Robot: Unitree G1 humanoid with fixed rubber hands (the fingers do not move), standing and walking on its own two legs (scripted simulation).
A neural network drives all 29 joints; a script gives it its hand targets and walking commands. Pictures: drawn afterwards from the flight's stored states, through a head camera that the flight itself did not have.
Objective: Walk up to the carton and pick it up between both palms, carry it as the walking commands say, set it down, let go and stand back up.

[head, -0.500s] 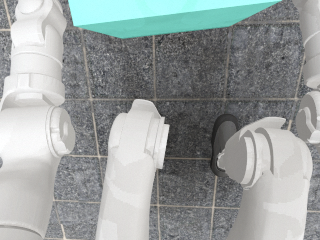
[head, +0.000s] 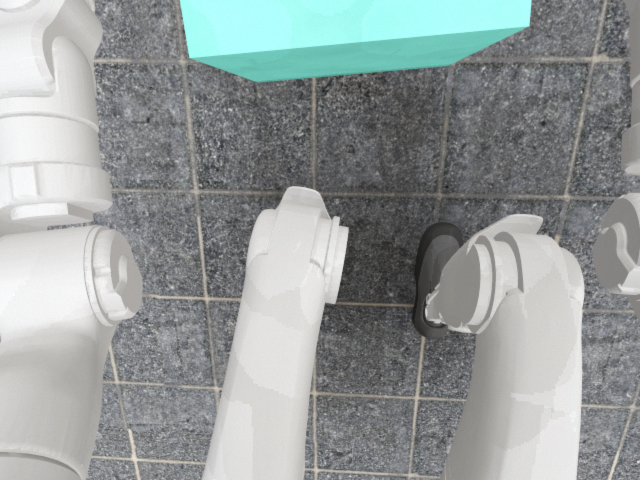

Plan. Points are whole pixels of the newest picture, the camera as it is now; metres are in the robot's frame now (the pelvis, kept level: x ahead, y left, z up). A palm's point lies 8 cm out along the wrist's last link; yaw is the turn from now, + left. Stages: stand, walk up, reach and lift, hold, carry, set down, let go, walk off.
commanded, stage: set down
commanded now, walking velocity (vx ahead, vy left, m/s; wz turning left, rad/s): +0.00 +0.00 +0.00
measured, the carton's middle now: out of the picture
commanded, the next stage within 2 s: let go in 0.96 s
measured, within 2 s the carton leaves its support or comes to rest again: neither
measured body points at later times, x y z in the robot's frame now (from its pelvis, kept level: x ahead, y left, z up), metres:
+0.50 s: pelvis -0.01 -0.01 +0.12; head +0.36 +0.04 +0.36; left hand +0.53 +0.33 +0.01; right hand +0.62 -0.13 +0.00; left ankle +0.10 +0.11 -0.38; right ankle +0.12 -0.12 -0.38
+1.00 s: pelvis +0.01 +0.00 +0.25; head +0.36 +0.04 +0.51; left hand +0.52 +0.33 +0.15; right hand +0.63 -0.13 +0.14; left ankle +0.10 +0.11 -0.38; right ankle +0.12 -0.12 -0.38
